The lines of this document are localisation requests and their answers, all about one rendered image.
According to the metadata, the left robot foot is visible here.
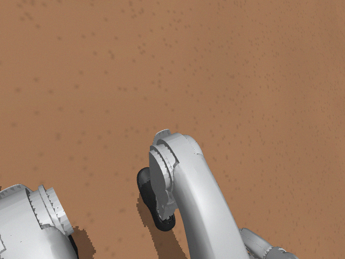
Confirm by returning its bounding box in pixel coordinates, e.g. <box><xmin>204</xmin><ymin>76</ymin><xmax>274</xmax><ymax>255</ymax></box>
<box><xmin>68</xmin><ymin>235</ymin><xmax>79</xmax><ymax>259</ymax></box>

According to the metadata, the right robot hand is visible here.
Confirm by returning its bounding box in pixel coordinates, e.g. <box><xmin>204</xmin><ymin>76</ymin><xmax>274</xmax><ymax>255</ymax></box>
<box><xmin>239</xmin><ymin>228</ymin><xmax>274</xmax><ymax>259</ymax></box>

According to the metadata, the right robot foot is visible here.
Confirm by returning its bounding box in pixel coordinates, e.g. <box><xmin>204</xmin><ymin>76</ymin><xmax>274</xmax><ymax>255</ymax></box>
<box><xmin>137</xmin><ymin>167</ymin><xmax>176</xmax><ymax>231</ymax></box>

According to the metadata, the right robot arm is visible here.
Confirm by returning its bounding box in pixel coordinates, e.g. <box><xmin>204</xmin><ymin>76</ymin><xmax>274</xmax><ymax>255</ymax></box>
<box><xmin>265</xmin><ymin>247</ymin><xmax>299</xmax><ymax>259</ymax></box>

